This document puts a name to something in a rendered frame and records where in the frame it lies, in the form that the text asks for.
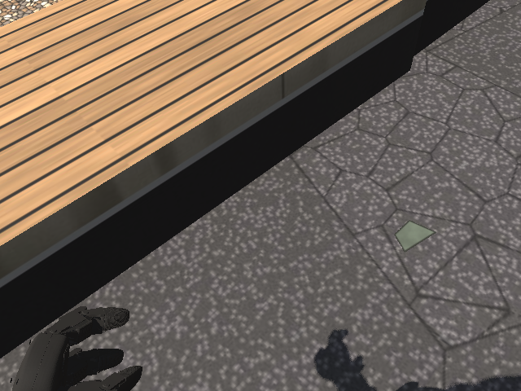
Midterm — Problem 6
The robot left hand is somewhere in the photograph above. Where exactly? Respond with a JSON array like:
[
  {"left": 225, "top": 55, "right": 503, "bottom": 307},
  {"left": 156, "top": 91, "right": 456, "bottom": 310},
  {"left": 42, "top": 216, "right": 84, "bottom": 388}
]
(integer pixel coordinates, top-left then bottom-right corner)
[{"left": 10, "top": 306, "right": 142, "bottom": 391}]

